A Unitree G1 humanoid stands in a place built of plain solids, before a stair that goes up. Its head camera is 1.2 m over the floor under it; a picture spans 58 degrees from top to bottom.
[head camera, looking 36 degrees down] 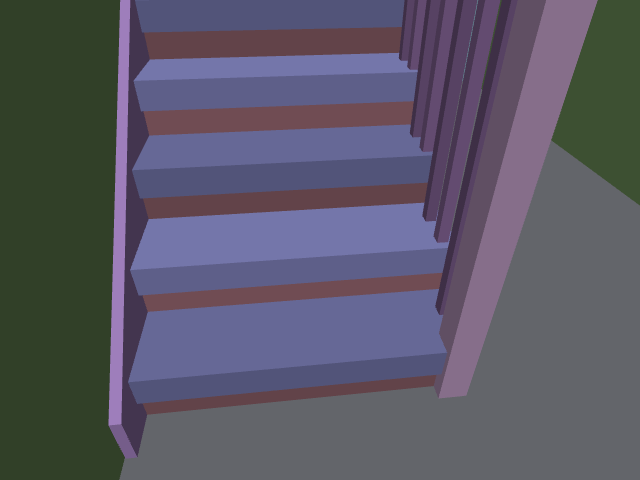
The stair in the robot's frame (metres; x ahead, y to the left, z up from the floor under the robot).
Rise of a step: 0.20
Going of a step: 0.24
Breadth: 0.99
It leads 6 degrees to the left of straight ahead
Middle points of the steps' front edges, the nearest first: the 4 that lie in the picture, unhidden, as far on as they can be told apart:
0.77 0.08 0.20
1.01 0.06 0.40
1.25 0.08 0.60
1.48 0.11 0.80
